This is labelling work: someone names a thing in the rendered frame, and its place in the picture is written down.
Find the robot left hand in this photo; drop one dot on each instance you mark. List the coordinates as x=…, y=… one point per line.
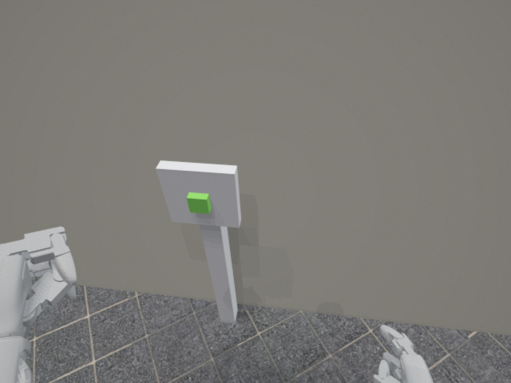
x=51, y=265

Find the button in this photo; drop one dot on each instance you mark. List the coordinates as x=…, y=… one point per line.
x=199, y=202

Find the panel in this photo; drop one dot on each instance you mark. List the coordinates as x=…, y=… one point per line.
x=220, y=181

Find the left robot forearm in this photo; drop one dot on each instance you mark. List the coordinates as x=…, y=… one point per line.
x=14, y=351

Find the robot right hand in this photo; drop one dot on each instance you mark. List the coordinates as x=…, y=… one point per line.
x=410, y=369

